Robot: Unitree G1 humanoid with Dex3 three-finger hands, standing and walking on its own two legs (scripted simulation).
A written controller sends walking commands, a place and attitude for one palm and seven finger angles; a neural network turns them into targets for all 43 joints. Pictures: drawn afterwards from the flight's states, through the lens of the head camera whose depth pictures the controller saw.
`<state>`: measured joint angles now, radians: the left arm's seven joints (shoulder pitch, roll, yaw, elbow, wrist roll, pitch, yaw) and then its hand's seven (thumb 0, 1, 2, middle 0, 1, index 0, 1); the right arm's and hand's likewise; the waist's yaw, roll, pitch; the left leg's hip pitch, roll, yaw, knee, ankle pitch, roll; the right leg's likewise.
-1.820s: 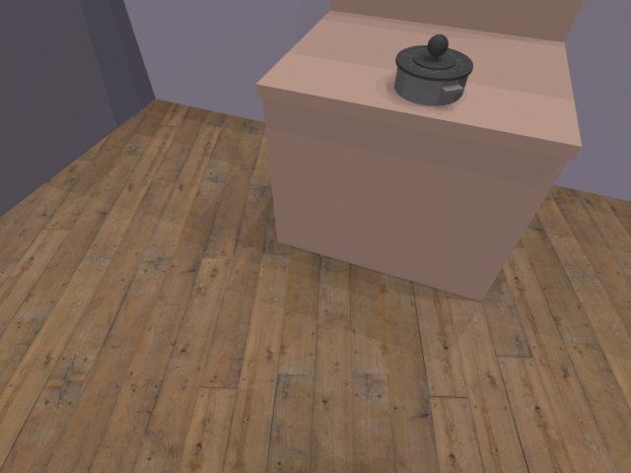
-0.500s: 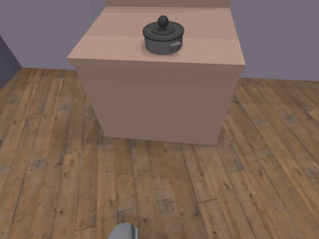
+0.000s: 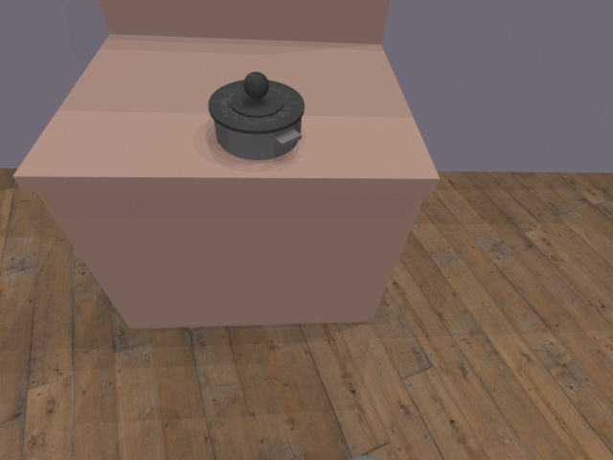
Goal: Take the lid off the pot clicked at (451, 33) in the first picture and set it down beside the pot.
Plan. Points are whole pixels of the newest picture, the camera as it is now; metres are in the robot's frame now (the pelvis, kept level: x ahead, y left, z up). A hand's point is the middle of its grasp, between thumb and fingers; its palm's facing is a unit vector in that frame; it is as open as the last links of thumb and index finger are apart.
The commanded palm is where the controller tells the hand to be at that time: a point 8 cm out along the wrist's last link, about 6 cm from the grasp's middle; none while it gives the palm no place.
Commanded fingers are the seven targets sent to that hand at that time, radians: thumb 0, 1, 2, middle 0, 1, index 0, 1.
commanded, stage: take the last steps up to it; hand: left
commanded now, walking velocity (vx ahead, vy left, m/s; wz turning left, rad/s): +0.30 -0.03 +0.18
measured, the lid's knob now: (256, 85) +0.77 +0.17 +0.08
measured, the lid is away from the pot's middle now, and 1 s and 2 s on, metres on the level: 0.00 0.00 0.00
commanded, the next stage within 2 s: come to a stop and stand still in 0.58 s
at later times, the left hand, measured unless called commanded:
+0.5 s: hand (210, 412) +0.21 +0.16 -0.15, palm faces +0.15 -0.96 -0.22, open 7.1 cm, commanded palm none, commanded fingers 0.00 0.90 0.90 -0.20 -0.30 -0.20 -0.30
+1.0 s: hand (195, 395) +0.24 +0.19 -0.18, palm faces +0.20 -0.97 -0.16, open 7.4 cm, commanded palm none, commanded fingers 0.00 0.90 0.90 -0.20 -0.30 -0.20 -0.30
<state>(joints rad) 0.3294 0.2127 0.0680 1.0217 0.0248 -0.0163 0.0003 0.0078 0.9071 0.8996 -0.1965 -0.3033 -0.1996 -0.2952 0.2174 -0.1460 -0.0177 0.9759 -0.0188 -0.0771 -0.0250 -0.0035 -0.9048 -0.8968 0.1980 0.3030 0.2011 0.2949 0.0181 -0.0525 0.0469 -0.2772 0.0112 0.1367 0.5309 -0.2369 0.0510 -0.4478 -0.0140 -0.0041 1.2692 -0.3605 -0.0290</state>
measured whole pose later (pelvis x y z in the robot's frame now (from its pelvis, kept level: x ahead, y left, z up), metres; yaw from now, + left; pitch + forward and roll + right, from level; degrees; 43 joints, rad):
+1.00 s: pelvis +0.27 +0.02 +0.01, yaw +8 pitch -2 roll -1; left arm 0.30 0.17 0.05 1.04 0.02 0.06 0.03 0.00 0.91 0.90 -0.20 -0.30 -0.20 -0.30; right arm 0.13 -0.13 -0.02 1.01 -0.01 0.00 -0.05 -0.02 -0.94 -0.90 0.20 0.30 0.20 0.30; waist 0.02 -0.05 0.07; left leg -0.22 0.01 0.13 0.42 -0.19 0.07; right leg -0.43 -0.04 0.00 0.99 -0.40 0.04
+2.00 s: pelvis +0.29 -0.03 +0.00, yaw +9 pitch -1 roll -2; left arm 0.36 0.09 -0.02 1.13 0.02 -0.04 0.05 0.00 0.90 0.90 -0.20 -0.30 -0.20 -0.30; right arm 0.27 -0.16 -0.01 1.11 -0.01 0.01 -0.03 0.02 -0.93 -0.90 0.20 0.30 0.20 0.29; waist 0.00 0.04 0.02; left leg -0.27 0.07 0.02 0.53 -0.25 -0.01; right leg -0.15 0.03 -0.07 0.45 -0.28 -0.03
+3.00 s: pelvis +0.28 -0.01 +0.00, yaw +9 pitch -1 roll +0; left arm 0.44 0.16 0.02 0.28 0.01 0.05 0.11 0.01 0.91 0.90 -0.40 -0.52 -0.40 -0.51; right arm 0.18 -0.21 -0.01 0.75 0.02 -0.14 -0.02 0.01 -0.91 -0.90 0.20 0.30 0.20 0.29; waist -0.01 0.01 -0.01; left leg -0.25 0.00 0.04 0.49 -0.22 0.02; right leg -0.17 -0.04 -0.05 0.49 -0.30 0.02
